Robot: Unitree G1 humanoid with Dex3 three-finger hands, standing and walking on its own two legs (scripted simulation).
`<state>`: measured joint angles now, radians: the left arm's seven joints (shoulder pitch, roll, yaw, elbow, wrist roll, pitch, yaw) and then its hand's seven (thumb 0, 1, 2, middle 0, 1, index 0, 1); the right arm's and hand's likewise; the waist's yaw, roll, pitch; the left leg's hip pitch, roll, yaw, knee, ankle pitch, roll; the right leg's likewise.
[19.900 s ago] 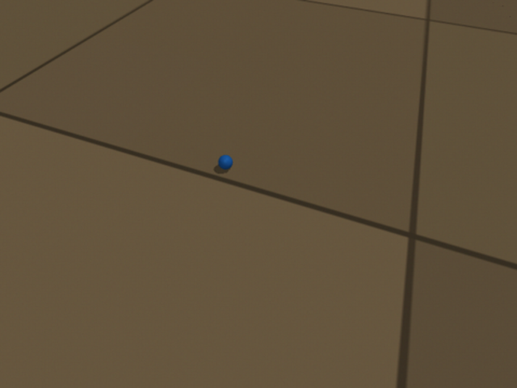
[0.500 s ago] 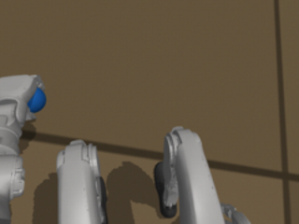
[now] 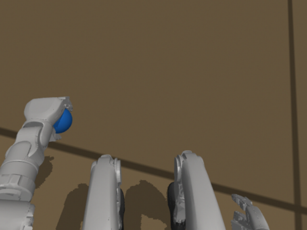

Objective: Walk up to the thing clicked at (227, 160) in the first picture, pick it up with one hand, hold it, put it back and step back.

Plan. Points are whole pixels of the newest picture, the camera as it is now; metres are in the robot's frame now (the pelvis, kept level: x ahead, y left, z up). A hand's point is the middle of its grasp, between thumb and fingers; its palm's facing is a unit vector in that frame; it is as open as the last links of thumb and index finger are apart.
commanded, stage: lift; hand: left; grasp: from above
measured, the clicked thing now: (57, 119) +0.41 +0.26 -0.11
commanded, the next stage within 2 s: hold in 0.92 s
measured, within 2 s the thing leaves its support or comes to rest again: neither
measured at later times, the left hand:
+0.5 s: hand (19, 106) +0.36 +0.24 +0.10, palm faces -0.45 -0.10 -0.89, open 10.1 cm
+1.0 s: hand out of the picture +0.38 +0.23 +0.19, palm faces -0.45 -0.10 -0.89, open 10.1 cm
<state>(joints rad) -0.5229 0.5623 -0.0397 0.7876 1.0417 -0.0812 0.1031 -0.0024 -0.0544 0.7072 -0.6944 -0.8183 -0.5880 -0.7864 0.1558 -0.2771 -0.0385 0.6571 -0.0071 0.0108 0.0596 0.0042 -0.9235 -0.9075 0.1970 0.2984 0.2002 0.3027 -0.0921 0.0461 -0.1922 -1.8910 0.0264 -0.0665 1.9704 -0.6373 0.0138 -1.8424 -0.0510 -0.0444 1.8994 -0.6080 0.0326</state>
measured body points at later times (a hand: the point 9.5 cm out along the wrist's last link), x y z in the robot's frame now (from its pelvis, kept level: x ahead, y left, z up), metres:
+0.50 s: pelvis +0.03 +0.00 +0.18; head +0.12 +0.01 +0.62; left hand +0.38 +0.25 +0.15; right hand +0.15 -0.26 +0.06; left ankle +0.09 +0.12 -0.43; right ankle +0.10 -0.14 -0.43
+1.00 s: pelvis +0.07 +0.00 +0.26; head +0.12 +0.00 +0.71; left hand +0.40 +0.23 +0.24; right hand +0.17 -0.26 +0.14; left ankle +0.09 +0.12 -0.43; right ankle +0.10 -0.14 -0.43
